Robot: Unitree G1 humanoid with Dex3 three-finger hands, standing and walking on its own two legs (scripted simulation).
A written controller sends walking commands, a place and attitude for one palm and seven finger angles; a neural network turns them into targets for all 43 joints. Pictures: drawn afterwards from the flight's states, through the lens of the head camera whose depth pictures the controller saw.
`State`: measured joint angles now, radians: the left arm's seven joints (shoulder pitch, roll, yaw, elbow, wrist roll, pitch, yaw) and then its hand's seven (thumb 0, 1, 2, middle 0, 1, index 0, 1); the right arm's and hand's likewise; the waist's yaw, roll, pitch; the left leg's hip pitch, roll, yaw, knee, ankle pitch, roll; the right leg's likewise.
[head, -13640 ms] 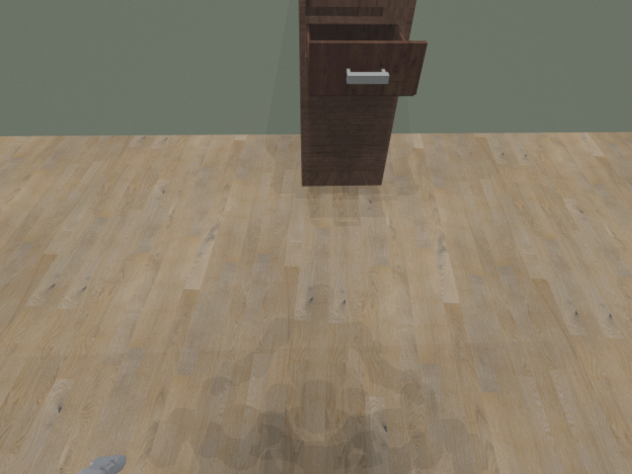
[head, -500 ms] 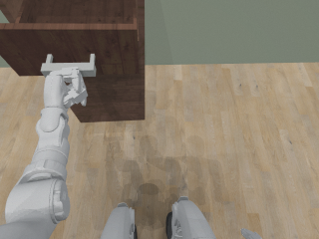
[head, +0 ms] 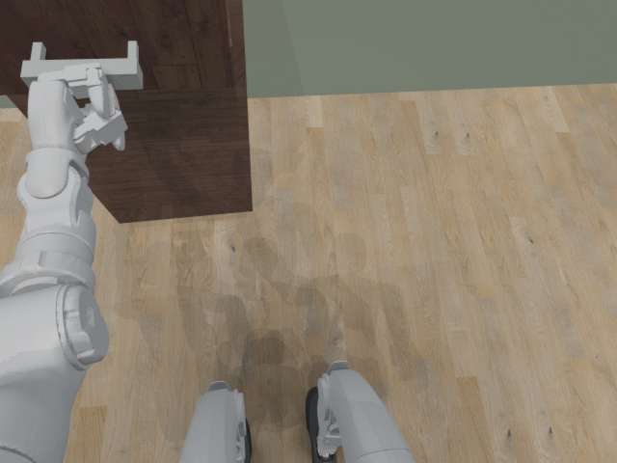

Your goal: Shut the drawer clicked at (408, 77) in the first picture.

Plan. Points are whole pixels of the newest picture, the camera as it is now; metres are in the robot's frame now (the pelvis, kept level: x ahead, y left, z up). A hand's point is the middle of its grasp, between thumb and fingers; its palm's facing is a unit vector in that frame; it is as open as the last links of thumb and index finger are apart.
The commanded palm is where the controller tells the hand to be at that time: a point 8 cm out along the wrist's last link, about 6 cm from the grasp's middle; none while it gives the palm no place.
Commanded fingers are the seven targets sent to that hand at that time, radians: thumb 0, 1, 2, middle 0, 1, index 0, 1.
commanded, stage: push the drawer shut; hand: left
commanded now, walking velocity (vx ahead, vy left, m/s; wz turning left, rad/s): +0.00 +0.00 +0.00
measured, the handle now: (86, 62) +0.61 +0.22 +0.05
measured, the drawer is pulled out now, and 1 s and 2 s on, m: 0.09 0.00 0.00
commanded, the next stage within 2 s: pull the fist back off the drawer in 1.00 s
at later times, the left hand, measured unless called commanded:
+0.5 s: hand (121, 72) +0.59 +0.18 +0.05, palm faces +0.06 -1.00 -0.03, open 3.3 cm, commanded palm +0.59 +0.21 +0.05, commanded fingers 0.00 0.90 0.90 -1.40 -1.60 -1.40 -1.60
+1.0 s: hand (112, 54) +0.62 +0.19 +0.05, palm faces +0.06 -1.00 -0.04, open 3.4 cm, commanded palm +0.65 +0.19 +0.05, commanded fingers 0.00 0.90 0.90 -1.40 -1.60 -1.40 -1.60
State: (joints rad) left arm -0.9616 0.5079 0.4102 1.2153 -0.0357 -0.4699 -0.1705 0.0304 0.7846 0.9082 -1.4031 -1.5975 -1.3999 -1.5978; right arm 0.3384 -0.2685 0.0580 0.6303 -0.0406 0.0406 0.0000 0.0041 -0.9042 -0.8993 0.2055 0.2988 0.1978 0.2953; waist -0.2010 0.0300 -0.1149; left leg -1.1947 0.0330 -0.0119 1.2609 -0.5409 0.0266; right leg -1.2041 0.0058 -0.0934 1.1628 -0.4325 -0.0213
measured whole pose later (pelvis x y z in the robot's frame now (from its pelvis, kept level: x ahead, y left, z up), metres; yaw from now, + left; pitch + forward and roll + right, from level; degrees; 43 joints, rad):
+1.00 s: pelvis +0.00 +0.00 -0.02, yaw -1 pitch +34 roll -7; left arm -1.37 0.78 0.40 1.39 0.10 -0.31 -0.15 0.07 0.68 0.94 -1.40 -1.60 -1.40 -1.60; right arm 0.40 -0.25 0.12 0.62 -0.08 0.06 0.03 0.00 -0.90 -0.90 0.21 0.30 0.20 0.30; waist -0.33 0.05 -0.09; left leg -1.39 0.04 -0.07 1.34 -0.55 0.02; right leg -1.36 0.02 -0.15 1.18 -0.42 -0.02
